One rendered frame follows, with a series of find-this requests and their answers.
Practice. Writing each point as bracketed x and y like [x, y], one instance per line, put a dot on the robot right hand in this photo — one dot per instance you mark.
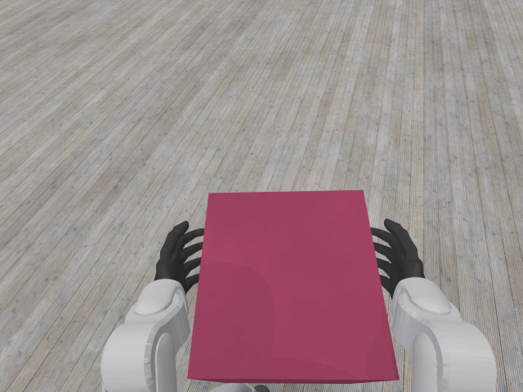
[402, 254]

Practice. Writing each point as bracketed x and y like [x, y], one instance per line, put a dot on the right robot forearm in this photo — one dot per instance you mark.
[449, 355]

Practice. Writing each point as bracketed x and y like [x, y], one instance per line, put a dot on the left robot forearm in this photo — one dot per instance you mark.
[140, 355]

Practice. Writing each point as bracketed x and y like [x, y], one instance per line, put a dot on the carton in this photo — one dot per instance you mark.
[289, 292]

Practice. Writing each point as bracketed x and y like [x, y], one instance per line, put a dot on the robot left hand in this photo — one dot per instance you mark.
[173, 256]

